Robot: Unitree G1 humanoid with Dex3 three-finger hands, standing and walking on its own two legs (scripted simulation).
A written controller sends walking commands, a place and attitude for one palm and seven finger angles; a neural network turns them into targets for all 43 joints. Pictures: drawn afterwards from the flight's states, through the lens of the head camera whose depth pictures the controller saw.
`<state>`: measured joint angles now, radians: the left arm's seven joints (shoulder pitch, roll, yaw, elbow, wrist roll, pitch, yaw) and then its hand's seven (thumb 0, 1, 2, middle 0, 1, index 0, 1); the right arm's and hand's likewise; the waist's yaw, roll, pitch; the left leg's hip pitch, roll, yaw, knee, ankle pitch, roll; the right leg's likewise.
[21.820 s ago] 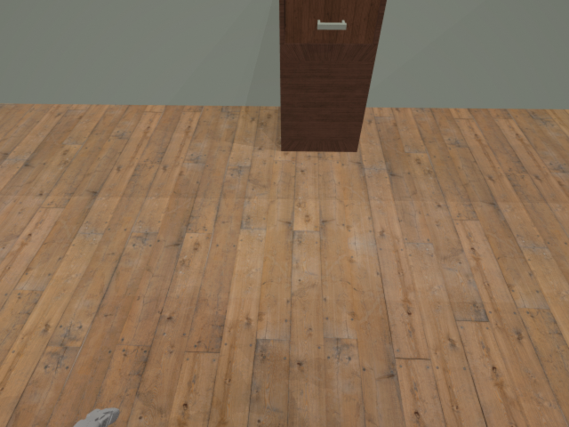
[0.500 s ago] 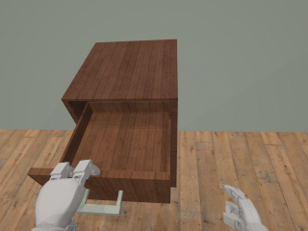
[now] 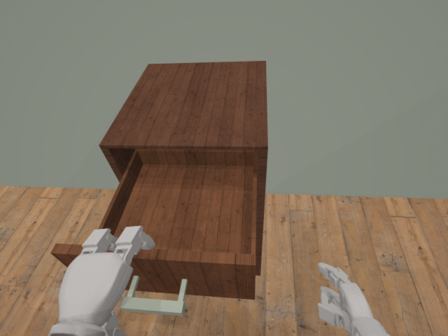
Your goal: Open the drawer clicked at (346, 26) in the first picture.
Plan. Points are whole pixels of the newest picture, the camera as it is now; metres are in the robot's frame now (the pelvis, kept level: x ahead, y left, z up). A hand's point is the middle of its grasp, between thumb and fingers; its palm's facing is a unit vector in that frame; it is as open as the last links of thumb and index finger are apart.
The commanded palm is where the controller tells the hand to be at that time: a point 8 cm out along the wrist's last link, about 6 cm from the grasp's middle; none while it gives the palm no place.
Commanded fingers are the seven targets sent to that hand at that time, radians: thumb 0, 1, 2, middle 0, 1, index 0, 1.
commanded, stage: draw the hand back to the body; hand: left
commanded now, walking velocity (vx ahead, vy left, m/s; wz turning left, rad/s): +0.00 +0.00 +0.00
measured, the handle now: (156, 294) +0.20 +0.19 -0.07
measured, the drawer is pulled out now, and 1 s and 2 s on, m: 0.29 0.29 0.29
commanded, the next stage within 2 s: step back with the hand held close in 1.56 s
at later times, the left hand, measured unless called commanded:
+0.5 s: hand (85, 280) +0.16 +0.24 +0.10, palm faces +0.05 -0.13 -0.99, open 13.8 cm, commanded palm +0.13 +0.23 +0.15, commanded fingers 0.00 -0.50 0.30 -0.30 -1.20 -0.30 -1.20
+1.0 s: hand (81, 245) +0.18 +0.23 +0.16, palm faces +0.37 -0.84 -0.40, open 11.8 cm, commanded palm +0.13 +0.27 +0.18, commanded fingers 0.00 0.31 0.64 -0.24 -0.68 -0.24 -0.68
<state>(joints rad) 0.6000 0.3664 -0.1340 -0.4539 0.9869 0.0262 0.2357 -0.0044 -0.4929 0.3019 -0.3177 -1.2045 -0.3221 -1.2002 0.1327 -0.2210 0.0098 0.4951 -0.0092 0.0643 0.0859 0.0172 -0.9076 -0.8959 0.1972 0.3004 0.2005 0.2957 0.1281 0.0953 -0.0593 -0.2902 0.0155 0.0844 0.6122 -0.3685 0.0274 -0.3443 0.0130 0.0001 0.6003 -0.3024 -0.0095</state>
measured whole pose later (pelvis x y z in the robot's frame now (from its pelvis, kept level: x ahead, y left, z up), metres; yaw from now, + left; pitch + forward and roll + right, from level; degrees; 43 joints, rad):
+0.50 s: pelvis +0.00 +0.00 +0.01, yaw +1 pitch +2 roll -1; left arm 0.63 0.47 0.03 -0.49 0.89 0.00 0.18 0.00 -0.49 0.30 -0.32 -1.20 -0.32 -1.20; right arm 0.14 -0.26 0.00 0.52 0.00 0.07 0.04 0.02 -0.91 -0.90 0.20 0.30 0.20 0.30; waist 0.13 0.10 -0.03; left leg -0.23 0.01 0.07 0.53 -0.33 0.03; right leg -0.26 0.01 -0.01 0.50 -0.26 -0.01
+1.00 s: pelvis +0.01 +0.00 +0.02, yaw +4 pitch -2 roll -1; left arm 0.58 0.31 0.21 -0.52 -0.04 -0.09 0.12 -0.01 -0.03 0.50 -0.27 -0.90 -0.28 -0.89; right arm 0.20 -0.20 0.03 0.61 0.00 -0.12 -0.07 0.02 -0.90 -0.90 0.20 0.30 0.20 0.30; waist 0.05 0.06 0.02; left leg -0.09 0.00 0.02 0.43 -0.30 0.02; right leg -0.11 0.00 -0.06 0.39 -0.24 -0.01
